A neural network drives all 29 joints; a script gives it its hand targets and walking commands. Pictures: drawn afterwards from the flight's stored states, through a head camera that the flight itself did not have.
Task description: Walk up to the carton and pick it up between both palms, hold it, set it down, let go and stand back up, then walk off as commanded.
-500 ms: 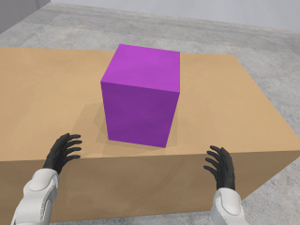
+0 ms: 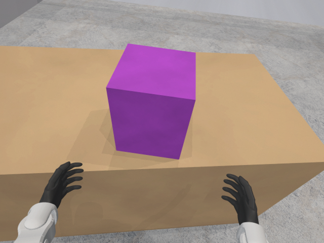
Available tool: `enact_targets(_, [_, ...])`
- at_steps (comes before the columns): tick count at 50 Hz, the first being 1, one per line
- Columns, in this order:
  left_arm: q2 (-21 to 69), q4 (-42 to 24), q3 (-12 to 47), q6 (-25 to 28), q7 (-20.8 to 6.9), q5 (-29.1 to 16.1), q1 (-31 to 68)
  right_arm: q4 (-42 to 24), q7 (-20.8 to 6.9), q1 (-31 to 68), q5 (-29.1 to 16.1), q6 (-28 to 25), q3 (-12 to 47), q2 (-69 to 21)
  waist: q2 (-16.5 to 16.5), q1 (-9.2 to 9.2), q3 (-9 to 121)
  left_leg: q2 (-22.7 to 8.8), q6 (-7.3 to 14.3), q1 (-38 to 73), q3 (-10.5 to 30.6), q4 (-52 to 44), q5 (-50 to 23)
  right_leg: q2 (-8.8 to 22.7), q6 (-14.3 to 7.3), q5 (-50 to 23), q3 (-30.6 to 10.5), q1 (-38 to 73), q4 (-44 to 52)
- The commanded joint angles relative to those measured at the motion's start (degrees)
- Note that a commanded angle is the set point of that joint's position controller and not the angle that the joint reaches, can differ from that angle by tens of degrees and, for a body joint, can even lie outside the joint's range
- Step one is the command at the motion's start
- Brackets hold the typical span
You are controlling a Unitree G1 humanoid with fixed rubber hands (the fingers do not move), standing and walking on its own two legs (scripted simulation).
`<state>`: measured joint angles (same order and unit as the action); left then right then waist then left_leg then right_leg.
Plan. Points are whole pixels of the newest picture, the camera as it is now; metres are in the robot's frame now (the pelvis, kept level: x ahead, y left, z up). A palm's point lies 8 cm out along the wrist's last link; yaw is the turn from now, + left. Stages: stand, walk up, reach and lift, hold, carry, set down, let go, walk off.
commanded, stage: set down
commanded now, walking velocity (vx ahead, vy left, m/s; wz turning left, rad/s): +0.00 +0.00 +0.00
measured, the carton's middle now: (154, 103) +0.48 +0.00 +0.07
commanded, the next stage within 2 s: let go in 1.48 s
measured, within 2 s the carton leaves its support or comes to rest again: neither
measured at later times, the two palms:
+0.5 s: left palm (61, 206) +0.22 +0.23 -0.02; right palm (245, 226) +0.15 -0.20 -0.01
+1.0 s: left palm (62, 224) +0.19 +0.23 -0.06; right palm (251, 241) +0.13 -0.22 -0.05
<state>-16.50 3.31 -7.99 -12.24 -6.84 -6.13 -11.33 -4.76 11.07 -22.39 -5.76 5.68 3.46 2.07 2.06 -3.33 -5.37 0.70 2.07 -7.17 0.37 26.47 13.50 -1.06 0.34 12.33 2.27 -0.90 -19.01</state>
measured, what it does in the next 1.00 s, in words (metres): stands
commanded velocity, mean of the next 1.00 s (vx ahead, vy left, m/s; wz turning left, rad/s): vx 0.00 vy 0.00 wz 0.00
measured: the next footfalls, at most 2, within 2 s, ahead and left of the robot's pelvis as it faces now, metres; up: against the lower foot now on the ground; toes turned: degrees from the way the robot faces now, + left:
none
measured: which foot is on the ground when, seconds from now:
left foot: down 0.00-1.00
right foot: down 0.00-1.00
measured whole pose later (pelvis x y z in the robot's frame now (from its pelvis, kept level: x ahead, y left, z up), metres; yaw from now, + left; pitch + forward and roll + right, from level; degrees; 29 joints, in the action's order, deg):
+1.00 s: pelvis +0.01 -0.01 +0.00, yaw +0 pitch -5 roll -1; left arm -16.5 21.2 -2.2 -11.9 0.3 -3.0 -12.2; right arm 21.7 -0.7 -20.7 -5.8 -3.2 3.3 8.9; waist 1.8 -3.3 -4.5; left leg 0.5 1.5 -7.2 0.4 26.5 14.0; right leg -1.2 -0.5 14.3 2.3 -2.2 -21.7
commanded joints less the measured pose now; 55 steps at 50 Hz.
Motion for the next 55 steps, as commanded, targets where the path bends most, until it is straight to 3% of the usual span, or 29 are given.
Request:
enact_targets(1, [-8.1, -4.8, 3.0, 1.0, 1.5, 1.9, -1.0, -5.4, -1.7, -0.7, -3.6, -2.4, 0.7, 8.6, -10.4, 8.04, 2.9, -4.5, -4.7, 3.2, -2.3, -10.8, -6.5, -0.3, -2.6, -2.6, -2.1, -2.2, 3.0])
enact_targets(3, [-6.2, -2.2, 3.7, -0.3, 2.1, 2.8, -0.4, -1.4, -2.9, 2.2, -2.7, -1.5, -0.5, 10.0, -12.7, 8.30, 1.5, -5.5, -5.0, 1.3, -1.7, -13.0, -2.5, -1.1, -2.4, -0.5, -1.1, -1.3, 2.1])
enact_targets(5, [-5.9, -2.4, 4.7, -0.2, 2.3, 2.6, 0.8, -2.0, -3.4, 4.1, -2.4, -1.8, -1.4, 11.2, -12.8, 7.62, 1.7, -6.4, -4.7, -1.9, -0.9, -14.2, 0.0, -1.8, -2.1, -2.0, -0.7, 1.1, 0.9])
enact_targets(7, [-5.0, -2.0, 5.4, -0.2, 3.7, 3.4, 3.4, 0.5, -4.7, 6.4, -1.6, -1.8, -3.3, 12.8, -14.9, 7.01, 2.6, -7.4, -4.9, -3.8, 0.0, -15.5, 3.2, -2.3, -2.2, -1.2, -0.5, 2.2, -0.4])
enact_targets(10, [-5.2, -4.4, 5.9, 0.3, 4.4, 2.4, 1.8, 0.1, -5.6, 5.7, -1.5, -3.0, -3.3, 11.9, -13.5, 7.50, 3.8, -6.5, -5.2, -1.8, -0.7, -14.2, -1.4, -2.1, -2.3, -3.1, -0.7, 2.0, -0.1])
enact_targets(12, [-5.1, -2.6, 5.9, 0.6, 4.7, 2.5, 0.9, 1.4, -6.0, 5.1, -0.4, -3.8, -3.7, 11.9, -11.9, 6.98, 3.6, -5.6, -5.6, 0.7, -1.1, -13.0, -4.7, -1.5, -2.6, -3.3, -1.1, -0.4, 1.3])
enact_targets(13, [-6.6, -5.6, 5.7, 1.3, 4.3, 0.9, -0.2, -3.8, -5.3, 3.8, -1.0, -4.7, -3.0, 10.2, -8.9, 7.49, 5.7, -4.5, -4.8, 1.8, -2.2, -11.7, -7.5, -0.8, -2.0, -5.9, -1.7, 0.4, 1.7])
enact_targets(14, [-4.5, -0.1, 6.0, 0.2, 4.3, 2.6, -1.3, 3.8, -5.8, 3.0, -0.7, -4.2, -3.4, 11.9, -9.4, 6.55, 4.4, -4.1, -5.8, 5.2, -2.2, -10.7, -10.0, -0.6, -2.5, -4.2, -1.6, -3.4, 2.6])
enact_targets(16, [-5.0, -2.8, 5.3, 0.2, 4.4, 2.7, -0.7, 3.1, -5.8, 3.5, -0.7, -5.0, -3.5, 12.0, -10.5, 6.92, 6.0, -3.9, -6.1, 7.6, -2.0, -9.7, -14.6, -0.5, -2.6, -5.8, -1.6, -4.6, 2.9])
enact_targets(20, [-5.4, -0.1, 5.1, 0.4, 3.6, 2.5, -3.0, 3.6, -5.3, 1.8, -0.6, -6.3, -2.6, 11.4, -8.1, 6.58, 5.4, -2.3, -5.7, 9.8, -3.0, -7.9, -17.8, -0.2, -2.5, -7.0, -2.2, -6.6, 3.8])
enact_targets(21, [-3.8, 1.5, 5.4, 0.2, 3.8, 3.7, -3.0, 6.8, -5.9, 2.9, -0.5, -6.3, -2.8, 11.9, -10.2, 7.04, 5.1, -2.6, -6.0, 10.3, -2.5, -8.7, -17.3, -0.3, -2.7, -6.1, -1.6, -7.6, 3.8])
enact_targets(23, [-2.8, 3.7, 5.9, -0.1, 3.9, 3.9, -4.2, 8.1, -6.7, 3.0, -0.4, -6.7, -3.1, 12.9, -10.2, 6.76, 4.4, -2.8, -6.5, 10.0, -2.5, -8.3, -19.1, -0.8, -2.9, -6.3, -1.2, -7.5, 3.8])
enact_targets(28, [-2.1, 3.8, 6.8, 1.1, 5.0, 4.4, -2.3, 10.7, -8.2, 5.7, 1.8, -8.7, -5.4, 14.3, -10.4, 6.24, 6.0, -3.7, -6.5, 7.6, -1.9, -8.9, -15.7, -1.6, -3.0, -3.9, -0.6, -7.6, 2.6])
enact_targets(29, [-3.1, 0.8, 7.0, 1.8, 5.5, 4.1, -2.6, 8.7, -8.5, 5.4, 1.5, -9.3, -5.0, 14.1, -10.5, 6.14, 7.6, -4.3, -6.5, 8.5, -0.7, -8.6, -15.8, -1.5, -2.7, -4.6, -0.8, -7.0, 2.0])
enact_targets(33, [-1.7, 4.6, 7.3, 2.6, 6.1, 5.1, -4.6, 13.4, -9.5, 4.7, 2.6, -11.0, -5.9, 14.9, -9.8, 6.27, 6.8, -3.1, -6.8, 9.3, -2.1, -8.1, -17.1, -1.6, -3.1, -4.6, -0.2, -9.3, 2.9])
enact_targets(34, [-2.0, 4.9, 7.1, 2.6, 6.0, 4.9, -4.5, 13.7, -9.5, 4.6, 2.7, -11.2, -5.9, 15.1, -8.9, 5.50, 7.1, -3.2, -6.4, 8.4, -2.1, -8.4, -15.9, -1.4, -2.7, -4.4, -0.5, -8.4, 2.9])
enact_targets(35, [-0.9, 7.7, 8.1, 2.2, 6.2, 5.3, -3.0, 17.4, -10.1, 6.5, 3.2, -10.8, -6.6, 15.4, -10.3, 5.19, 6.3, -3.6, -6.6, 7.4, -1.7, -8.8, -13.8, -1.5, -3.2, -2.5, -0.6, -9.7, 2.6])
enact_targets(38, [-0.4, 9.2, 8.5, 1.8, 6.8, 6.1, -1.7, 18.2, -10.9, 8.7, 3.8, -10.9, -7.3, 17.1, -11.5, 5.11, 4.6, -5.4, -5.7, 3.0, 0.2, -11.8, -5.9, -2.2, -2.4, -1.6, 0.0, -6.3, 1.0])
enact_targets(39, [-0.9, 9.5, 8.2, 2.2, 6.7, 5.5, -1.7, 17.3, -10.9, 9.0, 3.8, -11.1, -7.2, 16.4, -10.0, 5.29, 4.5, -4.8, -5.4, 1.4, -0.6, -11.8, -5.5, -1.9, -2.4, -2.0, -0.3, -5.6, 1.1])
enact_targets(43, [-0.5, 8.1, 8.4, 3.2, 8.0, 5.5, 1.1, 18.3, -11.9, 11.7, 5.0, -12.1, -8.7, 16.6, -10.4, 5.28, 6.1, -5.5, -5.4, -0.1, -0.1, -12.2, -3.2, -1.9, -2.2, -1.3, 0.3, -5.2, -0.4])
enact_targets(45, [1.1, 12.2, 9.2, 2.7, 8.6, 5.9, 2.2, 21.8, -12.8, 13.4, 5.7, -11.8, -9.2, 18.7, -10.4, 4.76, 5.4, -6.3, -5.4, -1.4, 0.4, -13.1, -0.8, -2.6, -2.3, -0.2, 0.6, -5.6, -1.4])
enact_targets(46, [0.5, 12.5, 8.6, 2.5, 8.7, 6.6, 1.9, 23.1, -13.0, 13.0, 5.9, -12.0, -9.6, 17.5, -11.4, 4.97, 5.0, -5.3, -5.2, -2.6, -0.9, -12.8, -1.2, -1.9, -2.4, 0.2, 0.3, -4.7, -1.1])
enact_targets(47, [0.5, 13.8, 8.1, 2.7, 8.5, 6.1, 1.6, 22.1, -12.8, 12.8, 6.3, -12.1, -9.1, 17.1, -8.8, 4.98, 5.0, -4.6, -4.7, -1.7, -2.0, -12.1, -2.5, -1.3, -2.5, -0.6, -0.2, -5.8, -0.4])
enact_targets(48, [0.3, 13.8, 8.2, 2.7, 8.2, 5.9, 1.9, 22.3, -12.6, 12.5, 5.5, -12.3, -8.8, 17.1, -9.0, 4.88, 5.6, -4.3, -4.9, 0.5, -1.8, -11.6, -3.9, -1.0, -2.4, -1.1, -0.6, -6.4, 0.2])
enact_targets(50, [-0.7, 13.2, 6.8, 3.3, 7.7, 5.5, 1.6, 21.5, -12.1, 11.6, 6.0, -13.0, -8.5, 16.1, -5.7, 5.17, 5.5, -2.6, -4.6, 2.0, -3.6, -9.4, -8.1, -0.3, -2.4, -2.6, -1.0, -8.6, 1.2])
enact_targets(52, [-1.6, 15.6, 6.6, 3.3, 7.2, 6.0, 2.4, 24.0, -11.8, 12.3, 6.4, -12.8, -8.2, 15.6, -5.1, 4.54, 5.9, -2.3, -4.3, 4.2, -3.8, -8.2, -8.6, 0.1, -2.1, -2.4, -0.9, -10.9, 1.4])
enact_targets(54, [-2.3, 13.2, 5.8, 4.3, 7.0, 5.7, 2.9, 23.2, -11.3, 11.6, 5.7, -13.3, -7.9, 14.3, -6.2, 4.32, 7.3, -1.7, -4.2, 5.3, -3.7, -7.2, -10.7, 0.7, -2.0, -4.8, -1.6, -10.4, 1.3])
enact_targets(55, [-1.5, 14.9, 6.2, 4.1, 7.2, 6.4, 3.3, 25.8, -11.5, 12.0, 5.9, -13.3, -8.3, 15.1, -6.8, 4.54, 5.9, -1.9, -4.5, 5.1, -3.7, -7.5, -10.0, 0.4, -2.0, -4.1, -1.4, -11.3, 1.2])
